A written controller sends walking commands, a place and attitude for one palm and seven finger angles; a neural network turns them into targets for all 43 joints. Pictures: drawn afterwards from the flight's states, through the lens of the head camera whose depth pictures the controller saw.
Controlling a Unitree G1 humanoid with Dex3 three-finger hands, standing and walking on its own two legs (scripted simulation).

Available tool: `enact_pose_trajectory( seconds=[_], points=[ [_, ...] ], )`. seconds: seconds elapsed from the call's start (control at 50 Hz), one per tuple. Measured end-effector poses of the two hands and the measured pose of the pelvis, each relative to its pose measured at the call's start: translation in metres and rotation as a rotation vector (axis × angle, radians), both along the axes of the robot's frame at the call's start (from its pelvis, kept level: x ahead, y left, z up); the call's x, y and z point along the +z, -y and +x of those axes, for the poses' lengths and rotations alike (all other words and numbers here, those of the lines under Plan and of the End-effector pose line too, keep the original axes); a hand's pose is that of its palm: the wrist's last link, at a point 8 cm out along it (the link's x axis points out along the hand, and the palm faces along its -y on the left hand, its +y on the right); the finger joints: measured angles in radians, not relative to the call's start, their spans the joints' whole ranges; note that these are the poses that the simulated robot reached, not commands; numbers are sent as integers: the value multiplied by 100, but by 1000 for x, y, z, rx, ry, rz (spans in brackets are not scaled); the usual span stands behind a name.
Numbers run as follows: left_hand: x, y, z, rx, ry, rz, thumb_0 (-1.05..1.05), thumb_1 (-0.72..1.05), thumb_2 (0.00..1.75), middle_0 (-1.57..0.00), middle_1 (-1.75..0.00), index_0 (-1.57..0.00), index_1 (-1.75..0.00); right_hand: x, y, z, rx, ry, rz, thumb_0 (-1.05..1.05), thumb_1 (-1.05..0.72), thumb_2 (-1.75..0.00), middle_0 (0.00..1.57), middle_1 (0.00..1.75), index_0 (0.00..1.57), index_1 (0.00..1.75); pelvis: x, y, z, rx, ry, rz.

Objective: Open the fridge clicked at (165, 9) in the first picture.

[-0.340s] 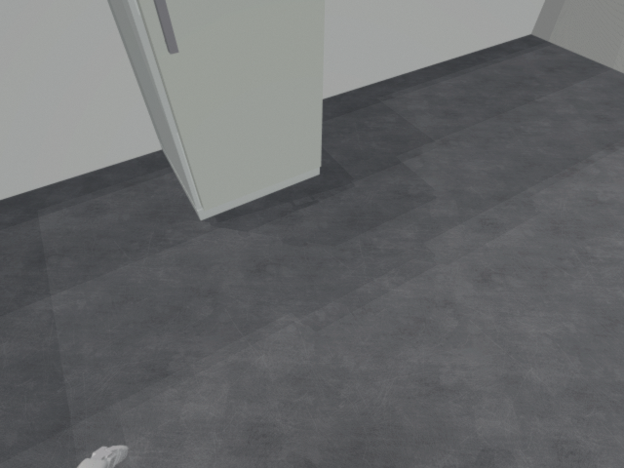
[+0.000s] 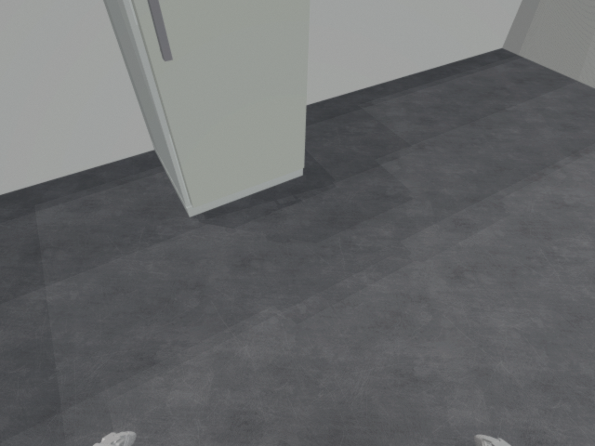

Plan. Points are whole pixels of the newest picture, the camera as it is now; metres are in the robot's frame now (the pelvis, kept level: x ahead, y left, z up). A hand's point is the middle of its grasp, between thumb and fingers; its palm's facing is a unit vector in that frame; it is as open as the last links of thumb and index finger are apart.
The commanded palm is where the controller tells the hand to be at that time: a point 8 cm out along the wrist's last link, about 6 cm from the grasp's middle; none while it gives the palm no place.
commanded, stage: stand and wait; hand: left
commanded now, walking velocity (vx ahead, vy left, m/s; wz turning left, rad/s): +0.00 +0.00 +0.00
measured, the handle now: (154, 14) +1.15 +0.48 +0.12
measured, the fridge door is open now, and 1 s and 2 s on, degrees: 0 0 0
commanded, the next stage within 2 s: look at it before walking up in 0.56 s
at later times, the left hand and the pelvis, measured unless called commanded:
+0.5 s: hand out of the picture +0.06 +0.25 -0.15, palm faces -0.04 -0.94 -0.35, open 7.4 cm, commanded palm none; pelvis -0.02 +0.00 +0.00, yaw +0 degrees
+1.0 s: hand out of the picture +0.05 +0.25 -0.15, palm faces -0.05 -0.94 -0.33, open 7.4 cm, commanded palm none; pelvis -0.03 +0.00 +0.01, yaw -1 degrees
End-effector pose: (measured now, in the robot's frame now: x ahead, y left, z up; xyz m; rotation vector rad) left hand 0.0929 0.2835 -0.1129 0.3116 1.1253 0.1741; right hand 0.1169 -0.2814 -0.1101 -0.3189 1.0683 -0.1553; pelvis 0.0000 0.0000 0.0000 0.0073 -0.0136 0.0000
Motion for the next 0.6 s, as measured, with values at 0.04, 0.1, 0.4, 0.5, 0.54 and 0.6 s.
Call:
enact_pose_trajectory(
  seconds=[0.04, 0.1, 0.4, 0.5, 0.54, 0.6],
  points=[
    [-1, -1, -6, 5, -14, 2, 0, 90, 90, -20, -30, -21, -30, -1, 3, -6, -7, -17, -4, 0, -90, -90, 20, 30, 21, 30, 0, 1, -1, 0, 2, 0],
    [-1, -2, -14, 13, -36, 7, 0, 90, 90, -20, -30, -20, -30, -2, 7, -18, -20, -45, -9, 0, -91, -90, 20, 30, 21, 30, 1, 2, -3, -1, 5, -1],
    [0, -8, -39, 17, -85, 23, 1, 91, 90, -20, -30, -20, -30, -7, 16, -66, -60, -142, -15, 1, -91, -90, 20, 30, 21, 30, 4, 3, -16, -6, 15, -3],
    [1, -7, -39, 10, -78, 19, 1, 91, 90, -20, -30, -20, -30, -7, 14, -72, -63, -143, -9, 1, -91, -90, 20, 30, 21, 30, 5, 3, -20, -8, 16, -3],
    [1, -7, -39, 7, -75, 17, 1, 91, 90, -20, -30, -20, -30, -7, 13, -74, -63, -141, -7, 0, -91, -90, 20, 30, 21, 30, 5, 2, -22, -9, 16, -3],
    [1, -6, -39, 4, -69, 15, 0, 91, 90, -20, -30, -20, -30, -7, 12, -75, -64, -137, -4, 0, -91, -90, 20, 30, 21, 30, 5, 2, -23, -10, 16, -3]
  ],
)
